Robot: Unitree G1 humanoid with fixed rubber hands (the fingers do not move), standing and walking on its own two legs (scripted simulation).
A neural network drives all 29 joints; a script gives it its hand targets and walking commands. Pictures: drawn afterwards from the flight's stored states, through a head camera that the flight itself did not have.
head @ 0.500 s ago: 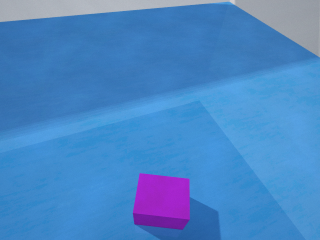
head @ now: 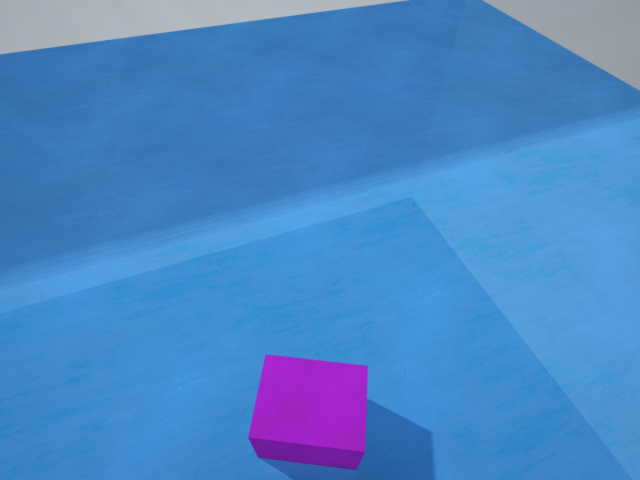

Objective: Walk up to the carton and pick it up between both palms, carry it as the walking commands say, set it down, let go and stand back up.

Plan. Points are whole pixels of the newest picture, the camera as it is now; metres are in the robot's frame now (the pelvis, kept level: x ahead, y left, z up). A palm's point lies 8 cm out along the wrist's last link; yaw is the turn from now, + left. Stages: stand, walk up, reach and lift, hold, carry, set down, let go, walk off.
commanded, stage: walk up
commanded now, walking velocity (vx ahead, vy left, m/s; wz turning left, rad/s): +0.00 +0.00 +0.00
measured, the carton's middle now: (311, 412) +0.38 +0.02 -0.66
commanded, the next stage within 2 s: stand in 1.32 s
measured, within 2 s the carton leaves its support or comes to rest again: neither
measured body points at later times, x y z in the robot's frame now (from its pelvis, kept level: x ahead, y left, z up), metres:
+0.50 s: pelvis -0.03 +0.00 -0.01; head -0.02 +0.00 +0.43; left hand +0.03 +0.27 -0.16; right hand -0.03 -0.26 -0.16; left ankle -0.02 +0.12 -0.74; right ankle +0.00 -0.13 -0.74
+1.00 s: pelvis -0.04 +0.00 +0.00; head -0.03 -0.01 +0.45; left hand +0.01 +0.22 -0.15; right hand -0.06 -0.22 -0.16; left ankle -0.02 +0.12 -0.74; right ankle -0.08 -0.09 -0.74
